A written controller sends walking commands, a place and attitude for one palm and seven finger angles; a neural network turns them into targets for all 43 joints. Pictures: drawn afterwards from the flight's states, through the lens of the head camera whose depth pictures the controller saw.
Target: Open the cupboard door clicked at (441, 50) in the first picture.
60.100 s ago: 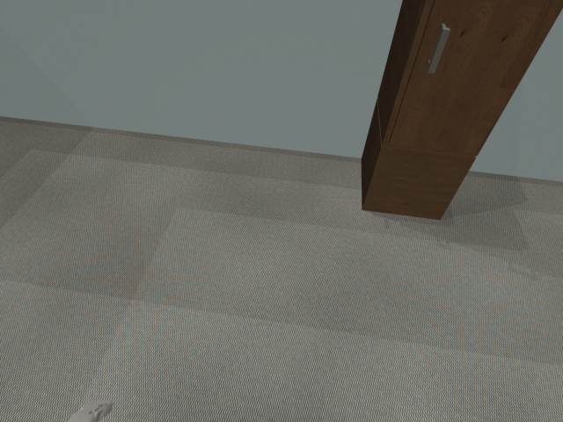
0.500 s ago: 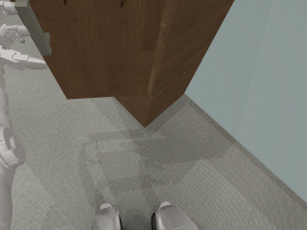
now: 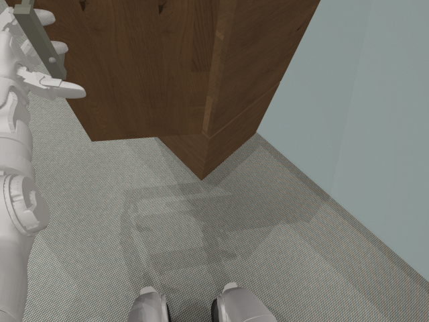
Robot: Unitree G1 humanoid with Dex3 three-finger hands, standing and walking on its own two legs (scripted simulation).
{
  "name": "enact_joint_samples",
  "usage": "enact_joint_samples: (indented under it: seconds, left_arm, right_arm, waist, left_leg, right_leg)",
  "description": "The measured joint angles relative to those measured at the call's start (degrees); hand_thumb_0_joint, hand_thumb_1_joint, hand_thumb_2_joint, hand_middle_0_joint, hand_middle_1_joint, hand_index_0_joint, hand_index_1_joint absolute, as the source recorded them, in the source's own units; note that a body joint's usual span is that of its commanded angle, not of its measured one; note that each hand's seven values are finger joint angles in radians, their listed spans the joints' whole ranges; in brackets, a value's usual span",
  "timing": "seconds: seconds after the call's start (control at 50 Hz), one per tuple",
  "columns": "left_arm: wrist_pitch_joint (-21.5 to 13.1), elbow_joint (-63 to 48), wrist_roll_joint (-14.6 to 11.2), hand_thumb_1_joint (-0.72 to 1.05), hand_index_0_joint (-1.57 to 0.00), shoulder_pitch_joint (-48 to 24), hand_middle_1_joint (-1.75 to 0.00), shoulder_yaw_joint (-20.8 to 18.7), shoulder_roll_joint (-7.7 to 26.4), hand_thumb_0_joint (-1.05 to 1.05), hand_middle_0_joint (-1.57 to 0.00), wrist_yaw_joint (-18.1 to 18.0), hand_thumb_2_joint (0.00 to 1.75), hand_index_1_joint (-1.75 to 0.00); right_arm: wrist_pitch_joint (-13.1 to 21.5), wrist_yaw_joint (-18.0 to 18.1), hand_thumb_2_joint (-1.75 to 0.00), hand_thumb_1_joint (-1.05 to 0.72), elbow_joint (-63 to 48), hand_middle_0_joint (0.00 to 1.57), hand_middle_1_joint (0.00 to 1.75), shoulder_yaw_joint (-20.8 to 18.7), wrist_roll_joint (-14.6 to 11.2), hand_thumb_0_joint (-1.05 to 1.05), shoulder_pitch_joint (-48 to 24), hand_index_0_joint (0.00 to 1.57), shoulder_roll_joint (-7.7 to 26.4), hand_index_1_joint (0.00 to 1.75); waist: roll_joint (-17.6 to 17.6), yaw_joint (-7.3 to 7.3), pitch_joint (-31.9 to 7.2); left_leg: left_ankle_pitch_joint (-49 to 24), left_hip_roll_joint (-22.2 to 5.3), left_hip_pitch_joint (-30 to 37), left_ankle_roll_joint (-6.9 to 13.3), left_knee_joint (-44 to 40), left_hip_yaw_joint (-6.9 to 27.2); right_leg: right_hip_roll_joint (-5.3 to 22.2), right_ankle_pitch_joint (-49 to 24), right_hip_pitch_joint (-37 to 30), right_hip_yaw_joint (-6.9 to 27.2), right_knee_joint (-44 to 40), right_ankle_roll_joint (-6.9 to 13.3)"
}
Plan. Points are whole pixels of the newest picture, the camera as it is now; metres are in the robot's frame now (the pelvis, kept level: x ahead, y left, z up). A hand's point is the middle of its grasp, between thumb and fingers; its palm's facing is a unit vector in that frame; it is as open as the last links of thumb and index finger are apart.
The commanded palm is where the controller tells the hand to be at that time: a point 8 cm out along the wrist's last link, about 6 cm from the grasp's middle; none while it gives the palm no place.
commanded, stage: slide the fingers in behind the handle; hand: left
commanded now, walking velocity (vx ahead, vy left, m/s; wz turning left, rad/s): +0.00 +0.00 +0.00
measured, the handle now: (45, 37) +0.60 +0.22 +0.11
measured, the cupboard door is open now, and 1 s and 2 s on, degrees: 54 54 69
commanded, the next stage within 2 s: close the thumb around the handle in 0.46 s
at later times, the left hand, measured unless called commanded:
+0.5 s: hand (49, 60) +0.55 +0.20 +0.11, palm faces +0.02 -1.00 +0.00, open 14.0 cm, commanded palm +0.53 +0.24 +0.10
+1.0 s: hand (48, 57) +0.55 +0.21 +0.11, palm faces +0.03 -1.00 -0.01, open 8.7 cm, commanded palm +0.54 +0.24 +0.10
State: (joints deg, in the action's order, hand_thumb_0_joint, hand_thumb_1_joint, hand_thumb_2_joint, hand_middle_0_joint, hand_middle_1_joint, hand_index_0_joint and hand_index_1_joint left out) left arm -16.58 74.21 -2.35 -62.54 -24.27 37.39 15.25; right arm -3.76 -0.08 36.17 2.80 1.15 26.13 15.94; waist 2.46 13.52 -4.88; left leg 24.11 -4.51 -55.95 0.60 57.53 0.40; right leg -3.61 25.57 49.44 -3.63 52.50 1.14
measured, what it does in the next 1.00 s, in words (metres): stands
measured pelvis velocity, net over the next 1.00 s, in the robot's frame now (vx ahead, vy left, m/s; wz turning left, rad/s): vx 0.00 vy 0.01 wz -0.01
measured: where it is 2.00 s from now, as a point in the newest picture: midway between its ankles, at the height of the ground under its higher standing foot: outside the picture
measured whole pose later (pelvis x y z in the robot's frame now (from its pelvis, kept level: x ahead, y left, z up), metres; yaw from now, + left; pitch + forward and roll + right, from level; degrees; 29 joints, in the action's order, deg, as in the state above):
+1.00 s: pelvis +0.00 +0.01 +0.00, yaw +0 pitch +23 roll -5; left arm -18.1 72.3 -2.4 -61.5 -24.2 36.3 13.8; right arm -3.4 -0.5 36.6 2.6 1.8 26.8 15.3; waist 2.5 13.4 -5.5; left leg 24.7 -4.1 -56.2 1.3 57.7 -0.2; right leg -3.3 25.7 49.6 -2.9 52.3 0.4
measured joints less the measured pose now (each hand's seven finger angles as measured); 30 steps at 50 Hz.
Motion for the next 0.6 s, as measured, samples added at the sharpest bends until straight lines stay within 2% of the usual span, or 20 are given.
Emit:
enact_joint_samples:
  seconds: [0.16, 0.26, 0.42, 0.6]
  left_arm:
    - [-1.5, -1.2, 0.3, -0.50, -0.30, 0.4, -1.20, -0.9, -0.8, -0.01, -0.30, -1.2, 0.30, -1.20]
    - [-0.7, -0.6, 0.3, -0.50, -0.30, 1.1, -1.20, -0.5, -0.2, -0.01, -0.30, -0.8, 0.30, -1.20]
    - [-1.6, -1.2, -1.0, -0.50, -0.30, 1.6, -1.20, 0.4, -1.4, -0.01, -0.30, -0.5, 0.30, -1.20]
    - [-1.0, -0.3, -0.2, -0.50, -0.30, 0.9, -1.20, 0.5, -0.9, -0.01, -0.30, -0.9, 0.30, -1.20]
  right_arm:
    - [0.6, -0.2, -0.90, -0.91, 0.0, 0.20, 0.30, -0.1, 0.3, 0.00, -0.1, 0.20, -0.2, 0.30]
    - [0.3, -0.2, -0.90, -0.91, -0.3, 0.20, 0.30, -0.1, 0.0, 0.00, 0.0, 0.20, -0.3, 0.30]
    - [0.6, -0.2, -0.90, -0.91, 0.3, 0.20, 0.30, -0.2, 0.0, 0.00, -0.1, 0.20, -0.2, 0.30]
    - [0.7, -0.1, -0.90, -0.91, -0.1, 0.20, 0.30, -0.3, 0.1, 0.00, -0.6, 0.20, 0.0, 0.30]
  waist:
    - [0.0, 0.02, -0.4]
    - [0.1, -0.12, -0.4]
    - [0.0, -0.84, -0.4]
    - [-0.3, -0.29, -0.4]
  left_leg:
    - [0.0, -0.1, -0.2, -0.1, 0.1, -0.3]
    - [0.1, -0.1, 0.4, 0.0, -0.2, -0.3]
    - [0.0, 0.2, 0.9, 0.1, -0.4, -0.2]
    - [0.2, 0.3, 0.3, 0.2, 0.0, -0.1]
  right_leg:
    - [-0.1, 0.0, 0.4, 0.3, 0.3, 0.1]
    - [-0.1, 0.1, -0.2, 0.4, 0.0, 0.0]
    - [0.2, 0.0, -0.8, 0.2, -0.3, -0.1]
    - [0.2, 0.1, -0.4, 0.2, -0.1, -0.3]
